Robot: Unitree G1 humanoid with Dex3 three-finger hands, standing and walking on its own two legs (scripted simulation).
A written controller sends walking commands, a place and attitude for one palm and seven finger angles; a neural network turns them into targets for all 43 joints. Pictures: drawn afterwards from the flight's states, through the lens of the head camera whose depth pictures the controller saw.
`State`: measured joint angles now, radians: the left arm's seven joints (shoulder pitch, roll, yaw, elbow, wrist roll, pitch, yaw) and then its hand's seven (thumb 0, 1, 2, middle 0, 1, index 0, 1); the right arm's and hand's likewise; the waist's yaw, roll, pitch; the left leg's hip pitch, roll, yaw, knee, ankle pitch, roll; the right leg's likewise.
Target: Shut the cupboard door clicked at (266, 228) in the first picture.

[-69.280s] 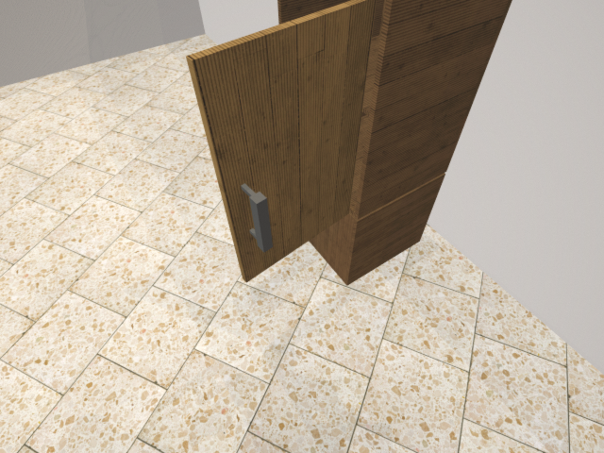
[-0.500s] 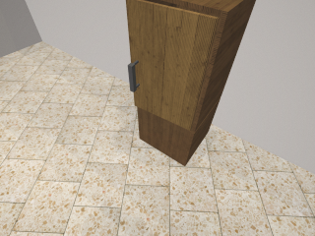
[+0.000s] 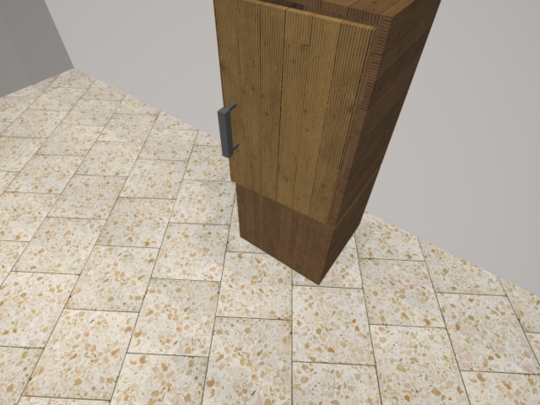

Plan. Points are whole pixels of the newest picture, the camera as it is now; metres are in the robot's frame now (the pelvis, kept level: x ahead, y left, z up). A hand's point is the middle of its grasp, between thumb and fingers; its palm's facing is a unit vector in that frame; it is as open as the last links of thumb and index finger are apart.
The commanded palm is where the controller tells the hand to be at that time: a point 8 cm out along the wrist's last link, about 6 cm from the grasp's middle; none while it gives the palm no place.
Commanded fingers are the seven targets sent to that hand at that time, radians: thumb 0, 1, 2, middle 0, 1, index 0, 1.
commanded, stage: look to check the result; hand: left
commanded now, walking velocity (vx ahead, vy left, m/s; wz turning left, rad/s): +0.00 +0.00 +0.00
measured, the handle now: (230, 130) +0.84 +0.16 -0.10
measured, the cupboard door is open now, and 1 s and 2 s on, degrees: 4 4 4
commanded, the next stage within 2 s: walk to a spot facing it in 0.04 s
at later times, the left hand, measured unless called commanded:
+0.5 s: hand out of the picture -0.01 +0.19 -0.20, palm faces +0.17 -0.96 -0.21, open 7.4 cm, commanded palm none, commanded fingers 0.00 0.90 0.90 -0.20 -0.30 -0.20 -0.30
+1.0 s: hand out of the picture -0.02 +0.19 -0.16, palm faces +0.39 -0.86 -0.32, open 7.4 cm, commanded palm none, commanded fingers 0.00 0.90 0.90 -0.20 -0.30 -0.20 -0.30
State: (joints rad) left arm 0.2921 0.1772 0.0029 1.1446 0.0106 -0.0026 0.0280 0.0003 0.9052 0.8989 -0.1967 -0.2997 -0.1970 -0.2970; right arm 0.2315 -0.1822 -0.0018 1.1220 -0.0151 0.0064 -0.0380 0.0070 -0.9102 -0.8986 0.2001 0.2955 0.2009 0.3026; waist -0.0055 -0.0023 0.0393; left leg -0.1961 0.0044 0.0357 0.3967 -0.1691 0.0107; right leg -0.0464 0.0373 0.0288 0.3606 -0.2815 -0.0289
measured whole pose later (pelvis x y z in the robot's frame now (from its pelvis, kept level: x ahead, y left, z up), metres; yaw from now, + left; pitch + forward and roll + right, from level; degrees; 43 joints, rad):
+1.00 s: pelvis -0.02 -0.04 -0.01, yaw +25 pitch +1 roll +1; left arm 0.18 0.22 0.06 0.88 0.03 0.03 0.03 0.00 0.90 0.90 -0.20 -0.30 -0.20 -0.30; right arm 0.19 -0.27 -0.11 0.90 -0.03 0.08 0.01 0.01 -0.91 -0.90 0.20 0.30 0.20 0.30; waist -0.03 0.04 0.09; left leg -0.56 -0.06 -0.06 1.05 -0.44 -0.03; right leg -0.26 -0.05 -0.05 0.58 -0.33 0.01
